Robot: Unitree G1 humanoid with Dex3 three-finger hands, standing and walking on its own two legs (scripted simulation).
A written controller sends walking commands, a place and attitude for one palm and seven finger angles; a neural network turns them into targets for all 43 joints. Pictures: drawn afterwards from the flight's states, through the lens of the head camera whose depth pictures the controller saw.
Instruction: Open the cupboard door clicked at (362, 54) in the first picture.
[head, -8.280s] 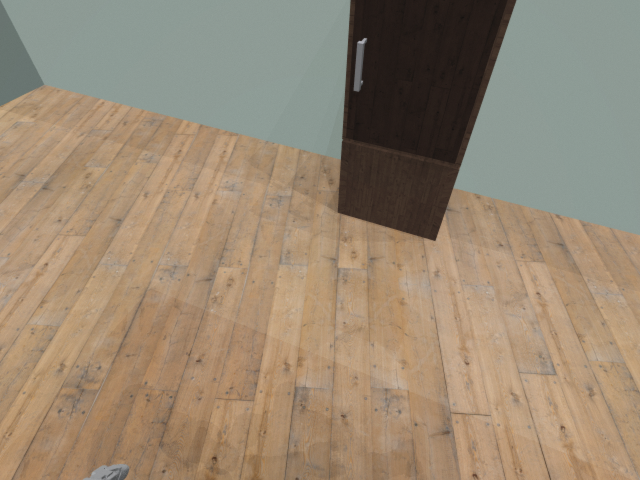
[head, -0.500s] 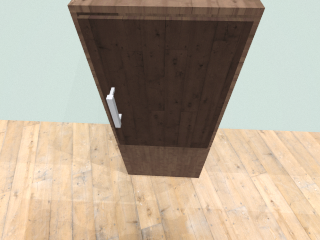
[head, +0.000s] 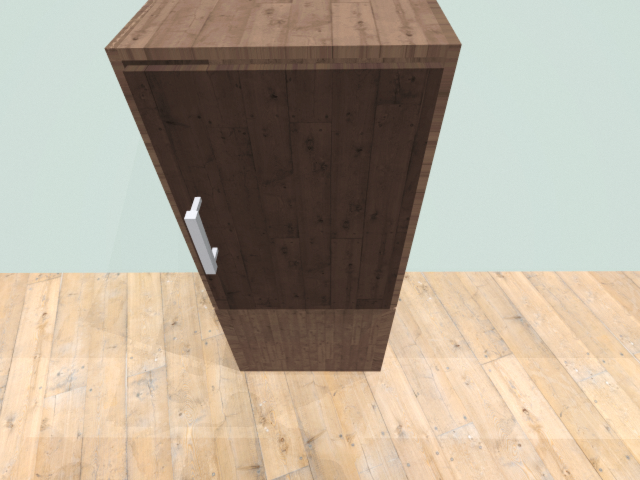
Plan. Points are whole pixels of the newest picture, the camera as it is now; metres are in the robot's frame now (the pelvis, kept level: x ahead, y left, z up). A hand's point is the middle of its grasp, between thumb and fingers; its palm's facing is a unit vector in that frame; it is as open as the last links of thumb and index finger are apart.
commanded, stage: look again from close up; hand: left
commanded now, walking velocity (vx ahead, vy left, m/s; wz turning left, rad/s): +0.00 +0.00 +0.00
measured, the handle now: (204, 237) +0.52 +0.24 -0.05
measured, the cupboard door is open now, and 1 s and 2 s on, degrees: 0 0 0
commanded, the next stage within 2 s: shuffle to correct the standing spot in 0.56 s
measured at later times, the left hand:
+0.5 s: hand out of the picture +0.05 +0.19 -0.17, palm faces +0.02 -0.97 -0.22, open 7.3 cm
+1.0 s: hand out of the picture +0.04 +0.22 -0.17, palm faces +0.02 -0.96 -0.27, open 7.3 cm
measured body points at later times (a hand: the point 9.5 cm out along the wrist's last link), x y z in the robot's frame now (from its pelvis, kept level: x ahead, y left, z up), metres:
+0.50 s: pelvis +0.03 +0.00 +0.00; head +0.03 +0.00 +0.45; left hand +0.05 +0.24 -0.15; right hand +0.06 -0.23 -0.16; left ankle +0.02 +0.14 -0.74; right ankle +0.01 -0.09 -0.74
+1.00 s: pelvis +0.00 +0.03 -0.01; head +0.02 +0.02 +0.44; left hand +0.04 +0.27 -0.15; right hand +0.05 -0.22 -0.16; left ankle +0.02 +0.14 -0.74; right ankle +0.01 -0.09 -0.74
